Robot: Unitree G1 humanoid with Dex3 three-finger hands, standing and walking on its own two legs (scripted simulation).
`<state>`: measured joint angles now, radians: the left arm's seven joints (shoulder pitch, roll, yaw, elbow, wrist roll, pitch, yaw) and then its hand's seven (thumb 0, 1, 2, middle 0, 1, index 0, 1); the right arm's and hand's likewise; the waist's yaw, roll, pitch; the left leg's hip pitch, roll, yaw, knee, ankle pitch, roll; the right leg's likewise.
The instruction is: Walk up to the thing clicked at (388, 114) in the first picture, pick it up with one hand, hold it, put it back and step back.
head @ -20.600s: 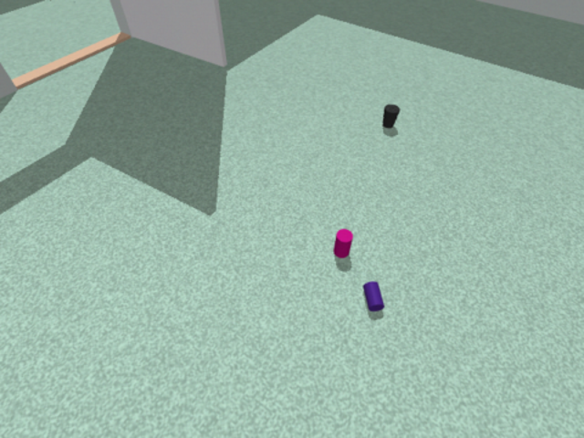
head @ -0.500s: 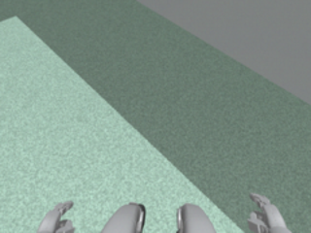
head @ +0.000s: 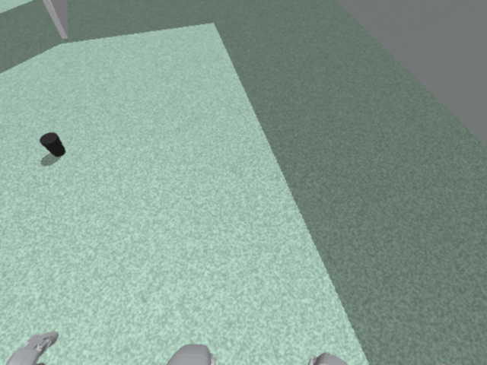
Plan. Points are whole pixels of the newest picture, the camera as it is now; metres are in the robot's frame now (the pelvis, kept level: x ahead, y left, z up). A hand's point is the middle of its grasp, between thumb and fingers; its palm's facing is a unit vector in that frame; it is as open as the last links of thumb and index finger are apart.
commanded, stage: walk up
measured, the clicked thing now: (54, 145) +1.09 +1.10 -0.69
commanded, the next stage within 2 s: none
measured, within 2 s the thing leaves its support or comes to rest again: neither
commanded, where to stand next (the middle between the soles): +0.13 +0.03 m, yaw +40 degrees
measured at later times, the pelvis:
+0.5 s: pelvis +0.03 +0.00 +0.00, yaw +20 degrees
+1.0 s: pelvis +0.03 +0.00 +0.00, yaw +34 degrees
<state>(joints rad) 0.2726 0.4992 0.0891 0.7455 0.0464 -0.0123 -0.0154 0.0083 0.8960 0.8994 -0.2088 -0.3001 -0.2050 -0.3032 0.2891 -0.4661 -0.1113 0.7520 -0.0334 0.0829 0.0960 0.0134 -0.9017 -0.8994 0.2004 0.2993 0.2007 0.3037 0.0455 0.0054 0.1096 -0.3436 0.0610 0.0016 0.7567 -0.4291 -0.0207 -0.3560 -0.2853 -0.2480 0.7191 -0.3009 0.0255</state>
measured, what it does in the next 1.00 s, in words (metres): steps on the spot, turning left: left foot, then right foot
